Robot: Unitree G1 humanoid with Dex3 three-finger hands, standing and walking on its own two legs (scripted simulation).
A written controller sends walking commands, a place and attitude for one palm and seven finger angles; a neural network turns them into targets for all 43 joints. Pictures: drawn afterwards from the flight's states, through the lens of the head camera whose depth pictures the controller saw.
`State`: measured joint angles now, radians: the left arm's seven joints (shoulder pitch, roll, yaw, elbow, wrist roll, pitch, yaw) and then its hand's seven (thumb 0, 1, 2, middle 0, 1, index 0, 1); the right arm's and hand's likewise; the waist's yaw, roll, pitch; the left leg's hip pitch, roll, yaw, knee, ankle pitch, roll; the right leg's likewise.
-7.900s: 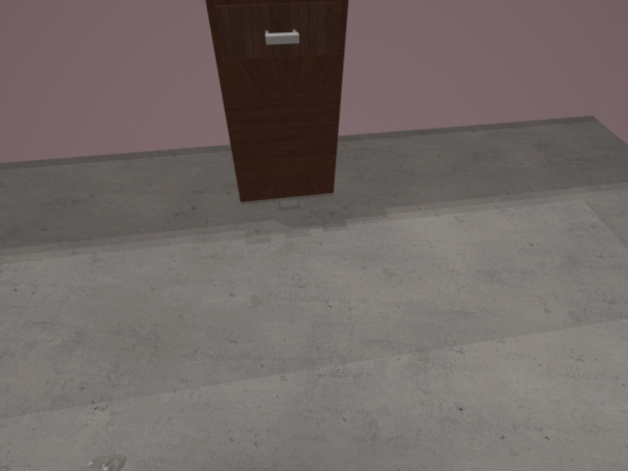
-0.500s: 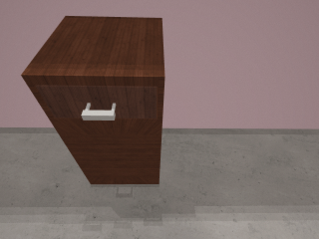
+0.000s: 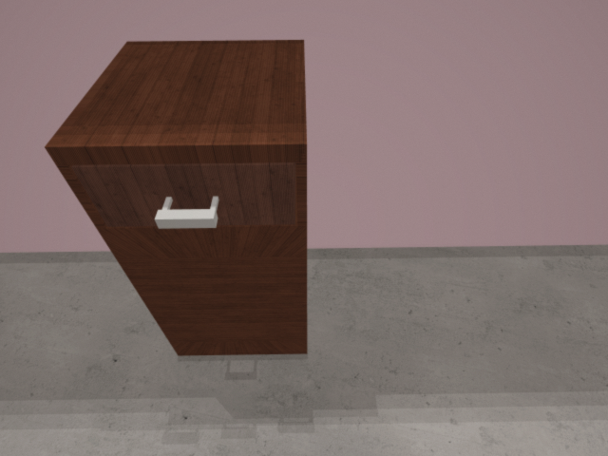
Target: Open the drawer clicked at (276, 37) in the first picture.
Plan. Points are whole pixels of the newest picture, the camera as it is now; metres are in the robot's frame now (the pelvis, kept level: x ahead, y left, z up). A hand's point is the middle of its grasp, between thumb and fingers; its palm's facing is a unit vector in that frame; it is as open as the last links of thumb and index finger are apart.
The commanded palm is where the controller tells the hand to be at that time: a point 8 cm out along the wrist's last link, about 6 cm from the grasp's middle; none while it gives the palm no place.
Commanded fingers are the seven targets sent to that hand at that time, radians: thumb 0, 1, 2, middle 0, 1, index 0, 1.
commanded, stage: look again from close up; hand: left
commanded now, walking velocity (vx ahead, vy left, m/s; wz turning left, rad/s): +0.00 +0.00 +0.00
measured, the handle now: (189, 210) +0.53 +0.26 -0.02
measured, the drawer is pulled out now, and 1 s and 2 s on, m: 0.00 0.00 0.00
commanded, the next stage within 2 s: raise the hand with hooked fingers in 0.04 s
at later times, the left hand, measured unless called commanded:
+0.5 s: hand (166, 434) +0.16 +0.19 -0.04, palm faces -0.06 -0.15 -0.99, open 8.2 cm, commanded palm +0.13 +0.22 -0.01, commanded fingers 0.00 0.46 0.71 -0.23 -0.58 -0.23 -0.58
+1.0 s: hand (140, 381) +0.21 +0.23 +0.00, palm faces +0.00 -0.10 -0.99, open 11.1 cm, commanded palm +0.18 +0.23 +0.06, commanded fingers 0.00 -0.13 0.46 -0.27 -0.96 -0.27 -0.96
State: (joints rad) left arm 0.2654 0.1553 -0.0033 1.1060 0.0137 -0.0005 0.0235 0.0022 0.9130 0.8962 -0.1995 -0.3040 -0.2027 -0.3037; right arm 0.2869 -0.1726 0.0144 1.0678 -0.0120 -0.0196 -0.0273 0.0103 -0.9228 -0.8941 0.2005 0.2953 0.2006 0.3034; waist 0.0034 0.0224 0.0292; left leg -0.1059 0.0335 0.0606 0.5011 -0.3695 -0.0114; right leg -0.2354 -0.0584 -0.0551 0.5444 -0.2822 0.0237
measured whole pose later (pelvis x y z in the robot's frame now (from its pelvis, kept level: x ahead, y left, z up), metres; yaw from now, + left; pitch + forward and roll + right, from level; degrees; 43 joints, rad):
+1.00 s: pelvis -0.04 -0.01 -0.01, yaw -1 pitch +5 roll +1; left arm 0.21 0.36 -0.05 0.05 1.03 0.03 0.31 0.00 0.09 0.55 -0.28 -0.82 -0.28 -0.82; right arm 0.19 -0.20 0.01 0.61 -0.05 0.03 -0.02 0.01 -0.90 -0.89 0.21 0.30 0.21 0.30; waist 0.05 0.04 -0.03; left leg -0.38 0.04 0.07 0.67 -0.38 -0.01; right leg -0.50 -0.06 -0.03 0.69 -0.27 0.01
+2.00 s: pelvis -0.01 +0.00 +0.01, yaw +0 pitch +3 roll +1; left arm -0.09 0.45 -0.05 0.07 0.97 0.01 0.10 0.00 -0.49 0.30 -0.32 -1.21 -0.32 -1.20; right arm 0.16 -0.27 -0.03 0.65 0.00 0.07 -0.02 0.01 -0.91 -0.89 0.20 0.30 0.20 0.30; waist 0.09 0.08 0.00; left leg -0.18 0.03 0.05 0.43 -0.29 -0.01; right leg -0.30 -0.06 -0.06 0.47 -0.21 0.01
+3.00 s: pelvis -0.02 +0.00 +0.00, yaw +0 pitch +9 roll +1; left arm -0.59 0.47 -0.04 0.75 1.06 -0.08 0.21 0.00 -0.49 0.30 -0.32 -1.21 -0.32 -1.21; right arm 0.27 -0.26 -0.06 0.70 0.01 0.06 -0.03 0.01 -0.91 -0.89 0.20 0.30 0.20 0.30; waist -0.01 0.05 -0.05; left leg -0.38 0.03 0.06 0.54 -0.33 0.00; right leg -0.49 -0.06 -0.04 0.55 -0.22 0.02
